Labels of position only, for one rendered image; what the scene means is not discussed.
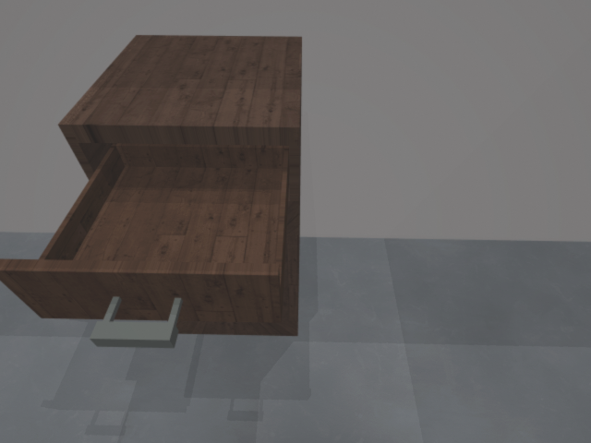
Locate handle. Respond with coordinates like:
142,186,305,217
90,296,183,348

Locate cabinet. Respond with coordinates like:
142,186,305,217
58,35,302,336

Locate drawer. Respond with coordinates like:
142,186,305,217
0,143,289,323

